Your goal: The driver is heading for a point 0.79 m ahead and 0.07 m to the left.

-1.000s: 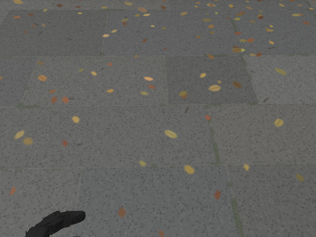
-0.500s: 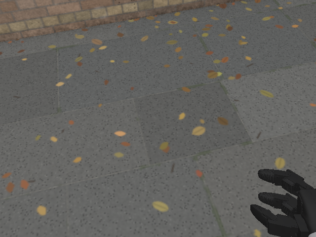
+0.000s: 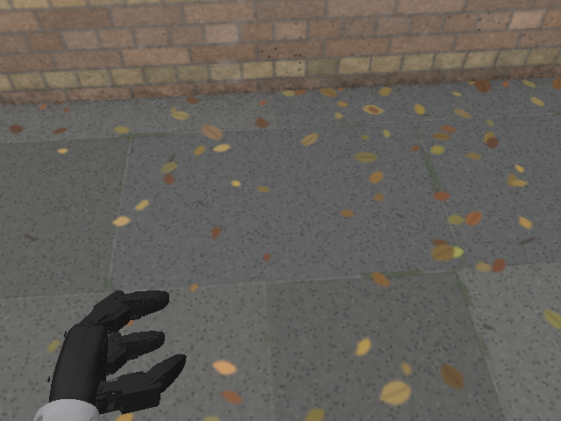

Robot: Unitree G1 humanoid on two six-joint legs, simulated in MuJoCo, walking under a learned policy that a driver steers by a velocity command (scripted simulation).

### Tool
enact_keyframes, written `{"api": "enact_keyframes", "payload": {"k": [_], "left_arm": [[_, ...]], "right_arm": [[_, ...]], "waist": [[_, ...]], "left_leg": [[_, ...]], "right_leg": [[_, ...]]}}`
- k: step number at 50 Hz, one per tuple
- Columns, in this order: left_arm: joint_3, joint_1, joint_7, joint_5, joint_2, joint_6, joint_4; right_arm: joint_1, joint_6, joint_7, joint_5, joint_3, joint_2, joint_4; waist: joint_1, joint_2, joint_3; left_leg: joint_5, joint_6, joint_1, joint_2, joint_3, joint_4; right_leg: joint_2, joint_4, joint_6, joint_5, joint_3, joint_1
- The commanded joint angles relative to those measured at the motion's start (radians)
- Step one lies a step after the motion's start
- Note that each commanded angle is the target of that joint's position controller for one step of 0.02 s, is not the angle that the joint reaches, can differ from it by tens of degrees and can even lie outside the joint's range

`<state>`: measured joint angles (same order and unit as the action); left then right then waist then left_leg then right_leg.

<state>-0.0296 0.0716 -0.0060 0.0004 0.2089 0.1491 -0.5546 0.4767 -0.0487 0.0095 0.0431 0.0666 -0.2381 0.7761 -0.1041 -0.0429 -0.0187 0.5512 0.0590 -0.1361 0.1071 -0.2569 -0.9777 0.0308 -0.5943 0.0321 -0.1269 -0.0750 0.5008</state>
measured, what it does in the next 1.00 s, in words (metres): walks ahead: left foot, then right foot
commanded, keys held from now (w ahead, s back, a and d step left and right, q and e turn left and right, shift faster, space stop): q+shift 0.32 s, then shift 0.14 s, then e+shift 0.54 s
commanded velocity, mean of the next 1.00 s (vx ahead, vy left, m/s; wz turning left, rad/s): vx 0.19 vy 0.00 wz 0.19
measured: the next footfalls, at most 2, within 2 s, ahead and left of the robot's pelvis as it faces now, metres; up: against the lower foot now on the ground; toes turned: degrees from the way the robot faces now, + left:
left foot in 0.34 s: +0.38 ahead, +0.14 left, +0.00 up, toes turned +20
right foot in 0.78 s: +0.40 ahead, -0.10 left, +0.00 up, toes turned +14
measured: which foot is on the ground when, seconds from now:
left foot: up 0.00-0.32, down 0.34-0.80, up 0.82-1.00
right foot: down 0.00-0.34, up 0.36-0.76, down 0.78-1.00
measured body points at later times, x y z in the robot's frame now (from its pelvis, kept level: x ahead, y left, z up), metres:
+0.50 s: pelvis +0.26 +0.02 +0.01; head +0.32 +0.06 +0.45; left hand +0.31 +0.34 -0.10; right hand +0.53 -0.15 -0.08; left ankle +0.34 +0.12 -0.71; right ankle +0.28 -0.14 -0.62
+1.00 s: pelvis +0.34 -0.03 +0.03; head +0.39 -0.06 +0.48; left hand +0.40 +0.27 -0.06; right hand +0.58 -0.28 -0.07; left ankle +0.33 +0.13 -0.63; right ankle +0.36 -0.11 -0.71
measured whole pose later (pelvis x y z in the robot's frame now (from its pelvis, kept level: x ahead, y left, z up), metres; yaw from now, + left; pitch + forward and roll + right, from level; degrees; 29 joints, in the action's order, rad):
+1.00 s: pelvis +0.34 -0.03 +0.03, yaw +6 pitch +3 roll +4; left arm -0.07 -0.27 0.04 -0.02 0.30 -0.03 -0.69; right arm 0.05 0.02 0.05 -0.01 0.09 -0.30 0.64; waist 0.04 -0.02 -0.04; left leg 0.37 -0.07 -0.58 0.08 -0.09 -1.08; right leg 0.05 -0.48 -0.06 -0.22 -0.13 0.31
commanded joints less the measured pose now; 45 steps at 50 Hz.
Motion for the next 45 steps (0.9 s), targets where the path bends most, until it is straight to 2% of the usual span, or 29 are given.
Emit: {"api": "enact_keyframes", "payload": {"k": [1,2,3,5,7,9,12,14,16,17,18,19,20,22,24,26,28,29,31,33,36,38,39,40,41,42,43,44,45], "left_arm": [[-0.068,-0.367,0.015,0.017,0.13,-0.033,-0.015],[-0.061,-0.319,0.015,0.018,0.115,-0.045,-0.03],[-0.059,-0.284,0.016,0.017,0.105,-0.054,-0.052],[-0.049,-0.217,0.02,0.016,0.085,-0.05,-0.09],[-0.058,-0.145,0.025,-0.002,0.127,-0.049,-0.112],[-0.076,-0.096,0.035,-0.01,0.192,-0.056,-0.123],[-0.084,-0.086,0.039,-0.035,0.237,-0.057,-0.144],[-0.097,-0.093,0.038,-0.05,0.28,-0.056,-0.148],[-0.1,-0.102,0.034,-0.055,0.286,-0.066,-0.139],[-0.078,-0.185,0.022,-0.025,0.216,-0.071,-0.148],[-0.042,-0.325,0.005,0.039,0.115,-0.075,-0.146],[-0.045,-0.38,-0.006,0.003,0.231,-0.073,-0.136],[-0.059,-0.285,-0.005,-0.018,0.297,-0.083,-0.135],[-0.046,-0.218,0.02,0.0,0.247,-0.112,-0.131],[-0.044,-0.255,0.028,-0.003,0.238,-0.136,-0.151],[-0.026,-0.291,0.033,0.002,0.181,-0.141,-0.175],[-0.002,-0.309,0.032,-0.001,0.117,-0.144,-0.195],[0.002,-0.298,0.029,-0.008,0.11,-0.146,-0.196],[-0.015,-0.248,0.025,-0.021,0.168,-0.157,-0.17],[-0.029,-0.212,0.025,-0.024,0.203,-0.171,-0.143],[-0.033,-0.215,0.018,-0.02,0.182,-0.181,-0.126],[-0.039,-0.283,0.005,-0.017,0.165,-0.18,-0.143],[-0.047,-0.317,0.0,-0.009,0.175,-0.18,-0.153],[-0.07,-0.337,0.005,0.0,0.257,-0.177,-0.143],[-0.095,-0.338,0.011,0.004,0.367,-0.168,-0.116],[-0.09,-0.385,0.01,0.04,0.336,-0.151,-0.111],[-0.086,-0.35,0.011,0.038,0.309,-0.136,-0.105],[-0.089,-0.285,0.018,0.008,0.289,-0.136,-0.086],[-0.082,-0.253,0.026,-0.018,0.265,-0.142,-0.069]], "right_arm": [[-0.07,-0.001,0.02,0.003,0.006,-0.121,-0.154],[-0.151,0.009,0.021,-0.025,0.014,-0.134,-0.174],[-0.201,0.015,0.017,-0.04,0.023,-0.129,-0.197],[-0.198,0.036,0.0,-0.013,0.012,-0.064,-0.224],[-0.243,0.045,-0.011,-0.014,0.001,-0.047,-0.248],[-0.227,0.039,-0.033,-0.026,0.0,-0.068,-0.231],[-0.243,0.045,-0.065,-0.031,0.016,-0.119,-0.218],[-0.224,0.056,-0.071,-0.035,0.042,-0.184,-0.219],[-0.062,0.057,-0.061,-0.036,0.085,-0.263,-0.183],[-0.039,0.053,-0.042,-0.024,0.093,-0.28,-0.176],[-0.162,0.047,-0.022,-0.045,0.079,-0.366,-0.251],[-0.198,0.03,-0.035,-0.083,0.065,-0.33,-0.326],[-0.244,0.024,-0.044,-0.07,0.056,-0.288,-0.336],[-0.285,0.028,-0.032,-0.036,0.035,-0.23,-0.315],[-0.323,0.033,-0.018,-0.059,0.02,-0.21,-0.306],[-0.328,0.024,-0.008,-0.074,0.003,-0.167,-0.281],[-0.343,0.021,-0.003,-0.08,-0.015,-0.119,-0.248],[-0.34,0.023,-0.002,-0.083,-0.013,-0.123,-0.234],[-0.339,0.035,0.002,-0.086,0.005,-0.172,-0.218],[-0.342,0.05,0.011,-0.08,0.012,-0.18,-0.208],[-0.35,0.062,0.024,-0.061,0.017,-0.163,-0.189],[-0.384,0.068,0.032,-0.043,0.021,-0.156,-0.185],[-0.378,0.07,0.036,-0.03,0.024,-0.143,-0.177],[-0.34,0.072,0.04,-0.036,0.025,-0.116,-0.176],[-0.419,0.066,0.042,-0.064,0.019,-0.105,-0.24],[-0.497,0.057,0.043,-0.074,0.02,-0.108,-0.256],[-0.478,0.058,0.04,-0.056,0.028,-0.122,-0.242],[-0.449,0.062,0.044,-0.054,0.035,-0.124,-0.216],[-0.447,0.066,0.05,-0.059,0.038,-0.13,-0.209]], "waist": [[0.228,0.278,0.252],[0.201,0.122,0.142],[0.166,0.081,0.082],[0.098,0.138,0.017],[0.076,0.136,-0.024],[0.062,0.129,0.038],[0.061,0.113,0.071],[0.034,0.111,0.088],[-0.057,0.067,0.147],[-0.042,-0.089,0.123],[0.107,-0.381,0.151],[0.07,-0.286,0.452],[0.045,-0.09,0.402],[0.081,0.052,0.241],[0.127,0.031,0.198],[0.134,0.02,0.228],[0.139,0.012,0.253],[0.125,-0.012,0.244],[0.099,-0.058,0.192],[0.083,-0.071,0.134],[0.084,-0.082,0.095],[0.125,-0.077,0.104],[0.136,-0.046,0.087],[0.111,0.145,0.053],[0.12,0.375,-0.015],[0.179,0.303,0.049],[0.143,0.223,0.06],[0.112,0.149,0.066],[0.106,0.139,0.078]], "left_leg": [[-0.065,-0.046,-0.751,-0.122,0.105,-0.511],[-0.103,-0.06,-0.707,-0.151,0.142,-0.492],[-0.108,-0.062,-0.678,-0.177,0.156,-0.44],[-0.108,-0.061,-0.624,-0.227,0.168,-0.322],[-0.186,-0.08,-0.59,-0.236,0.199,-0.141],[-0.441,-0.067,-0.442,-0.218,0.231,0.079],[-0.6,-0.031,-0.292,-0.169,0.282,0.253],[-0.546,0.007,-0.209,-0.12,0.321,0.296],[-0.55,0.07,0.029,-0.046,0.349,0.377],[-0.716,0.118,0.182,-0.076,0.245,0.452],[-1.291,0.264,0.3,-0.32,-0.144,0.397],[-1.013,0.412,0.389,-0.488,-0.485,0.567],[-0.793,0.354,0.302,-0.446,-0.417,0.603],[-0.668,0.251,0.077,-0.361,-0.261,0.594],[-0.792,0.224,-0.109,-0.325,-0.137,0.598],[-0.973,0.222,-0.15,-0.306,-0.031,0.58],[-0.958,0.195,-0.175,-0.28,0.073,0.58],[-0.887,0.19,-0.189,-0.28,0.099,0.597],[-0.677,0.196,-0.198,-0.309,0.097,0.63],[-0.504,0.197,-0.181,-0.345,0.07,0.652],[-0.484,0.179,-0.129,-0.378,0.073,0.628],[-0.527,0.131,-0.118,-0.359,0.131,0.554],[-0.476,0.077,-0.13,-0.316,0.18,0.478],[-0.334,-0.022,-0.253,-0.213,0.292,0.247],[0.019,-0.115,-0.547,-0.015,0.329,0.047],[0.11,-0.11,-0.602,-0.013,0.186,-0.142],[0.029,-0.096,-0.606,-0.04,0.14,-0.198],[-0.058,-0.099,-0.605,-0.058,0.135,-0.196],[-0.108,-0.107,-0.604,-0.069,0.131,-0.178]], "right_leg": [[-0.437,0.187,-0.276,0.126,-0.544,-0.887],[-0.392,0.179,-0.251,0.417,-0.366,-0.709],[-0.344,0.189,-0.229,0.515,-0.257,-0.584],[-0.312,0.256,-0.202,0.51,-0.133,-0.421],[-0.317,0.321,-0.208,0.551,-0.037,-0.318],[-0.272,0.325,-0.181,0.523,0.084,-0.293],[-0.246,0.272,-0.13,0.5,0.189,-0.32],[-0.249,0.164,-0.11,0.633,0.215,-0.36],[-0.216,-0.143,-0.075,0.664,0.241,-0.301],[-0.133,-0.399,-0.028,0.09,0.228,-0.118],[0.017,-0.801,0.027,-0.599,0.199,0.135],[0.038,-0.94,0.017,-0.551,-0.029,0.183],[-0.011,-0.897,0.004,-0.432,-0.049,0.181],[-0.078,-0.754,0.007,-0.331,-0.033,0.167],[-0.098,-0.658,0.011,-0.322,-0.009,0.041],[-0.103,-0.56,0.03,-0.304,0.021,-0.028],[-0.123,-0.393,0.039,-0.224,0.023,-0.119],[-0.121,-0.341,0.039,-0.173,0.031,-0.154],[-0.101,-0.319,0.037,-0.158,0.054,-0.144],[-0.103,-0.31,0.027,-0.209,0.063,-0.095],[-0.101,-0.245,-0.001,-0.257,0.094,-0.08],[-0.068,-0.079,-0.036,-0.178,0.137,-0.165],[-0.056,0.045,-0.069,-0.092,0.114,-0.203],[-0.186,0.198,-0.14,0.106,-0.139,-0.26],[-0.373,0.269,-0.316,0.385,-0.491,-0.344],[-0.397,0.303,-0.386,0.359,-0.555,-0.365],[-0.341,0.278,-0.336,0.316,-0.466,-0.379],[-0.281,0.248,-0.273,0.288,-0.388,-0.384],[-0.262,0.235,-0.246,0.292,-0.359,-0.39]]}}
